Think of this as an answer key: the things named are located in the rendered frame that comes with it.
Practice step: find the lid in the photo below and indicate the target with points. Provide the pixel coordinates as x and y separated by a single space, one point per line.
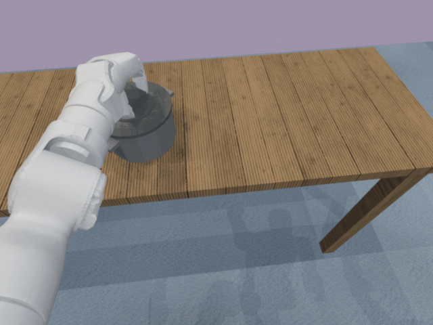
150 116

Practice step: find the left robot hand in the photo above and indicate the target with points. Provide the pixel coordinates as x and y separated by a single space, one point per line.
133 68

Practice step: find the robot left forearm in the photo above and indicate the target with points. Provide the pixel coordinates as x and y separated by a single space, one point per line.
86 122

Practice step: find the knob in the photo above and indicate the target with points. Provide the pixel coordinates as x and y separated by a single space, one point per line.
135 96

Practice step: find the left robot upper arm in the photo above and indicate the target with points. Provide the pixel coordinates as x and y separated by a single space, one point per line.
58 195

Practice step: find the table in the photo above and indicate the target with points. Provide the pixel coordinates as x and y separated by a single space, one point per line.
251 123

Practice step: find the pot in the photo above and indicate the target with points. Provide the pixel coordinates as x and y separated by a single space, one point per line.
147 147

